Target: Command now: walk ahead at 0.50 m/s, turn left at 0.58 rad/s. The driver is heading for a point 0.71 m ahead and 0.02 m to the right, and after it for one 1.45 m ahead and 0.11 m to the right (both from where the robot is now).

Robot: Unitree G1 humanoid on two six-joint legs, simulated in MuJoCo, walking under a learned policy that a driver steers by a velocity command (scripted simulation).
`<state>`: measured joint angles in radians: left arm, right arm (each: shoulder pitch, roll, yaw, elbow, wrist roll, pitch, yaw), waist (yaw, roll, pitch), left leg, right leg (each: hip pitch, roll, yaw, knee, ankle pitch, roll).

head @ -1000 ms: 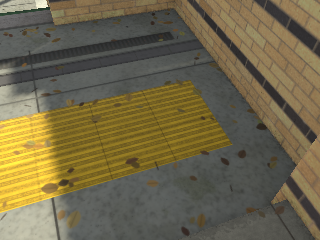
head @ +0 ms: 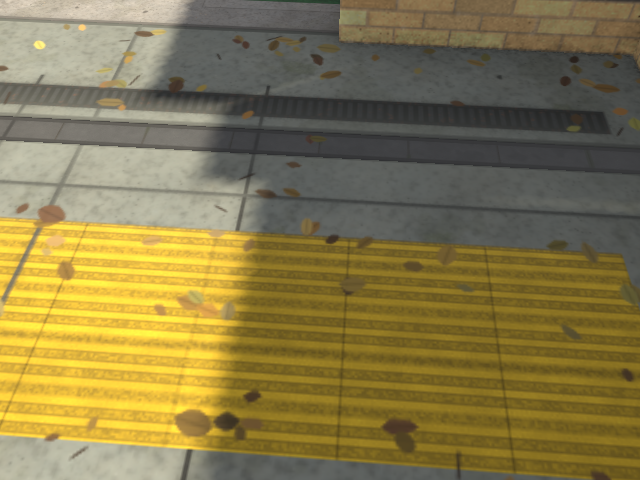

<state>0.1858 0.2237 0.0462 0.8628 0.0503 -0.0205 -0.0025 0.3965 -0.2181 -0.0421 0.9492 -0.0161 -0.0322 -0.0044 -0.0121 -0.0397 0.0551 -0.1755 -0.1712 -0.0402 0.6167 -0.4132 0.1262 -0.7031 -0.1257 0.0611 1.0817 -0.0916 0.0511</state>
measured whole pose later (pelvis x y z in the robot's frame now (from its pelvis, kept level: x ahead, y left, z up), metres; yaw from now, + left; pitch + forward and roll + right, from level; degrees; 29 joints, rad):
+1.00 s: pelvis +0.55 -0.02 -0.12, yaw +12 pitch -1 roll +1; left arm 0.24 0.22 0.06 0.96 0.03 -0.02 -0.03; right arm 0.34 -0.21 -0.04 1.03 -0.01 -0.09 -0.01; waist 0.01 -0.03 0.04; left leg -0.05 -0.07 0.11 0.26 -0.21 0.09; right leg -0.62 -0.07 0.03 0.97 -0.17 -0.05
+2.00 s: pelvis +1.09 -0.03 -0.13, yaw -21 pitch +1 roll +0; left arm 0.26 0.31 0.07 0.82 0.04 -0.02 -0.03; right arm 0.27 -0.25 -0.04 0.83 -0.02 -0.09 0.00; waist 0.00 -0.05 0.03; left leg -0.20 -0.02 0.07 0.37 -0.18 0.05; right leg -0.48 0.03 0.07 1.09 -0.31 -0.06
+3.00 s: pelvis +1.35 -0.15 -0.13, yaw -22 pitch -2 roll +0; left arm 0.28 0.18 0.00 1.09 0.01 -0.01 0.04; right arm 0.24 -0.17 0.00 1.05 0.00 -0.01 -0.04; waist 0.01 -0.01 0.03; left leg -0.18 -0.01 0.04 0.40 -0.19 0.04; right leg -0.08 0.02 -0.08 0.36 -0.25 -0.04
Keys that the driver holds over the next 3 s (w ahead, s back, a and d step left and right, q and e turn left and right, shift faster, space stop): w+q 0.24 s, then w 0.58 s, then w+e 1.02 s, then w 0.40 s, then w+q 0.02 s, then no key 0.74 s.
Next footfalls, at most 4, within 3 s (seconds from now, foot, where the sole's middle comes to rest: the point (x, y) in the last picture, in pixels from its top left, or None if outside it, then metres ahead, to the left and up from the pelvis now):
0.26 right None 0.32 -0.18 -0.91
0.72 left None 0.53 0.04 -0.91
1.24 right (359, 357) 0.84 -0.08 -0.91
1.80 left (308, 257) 1.18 0.05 -0.91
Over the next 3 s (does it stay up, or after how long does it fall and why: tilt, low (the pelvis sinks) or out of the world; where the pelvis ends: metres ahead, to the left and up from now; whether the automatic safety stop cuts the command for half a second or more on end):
stays up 1.35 -0.15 -0.13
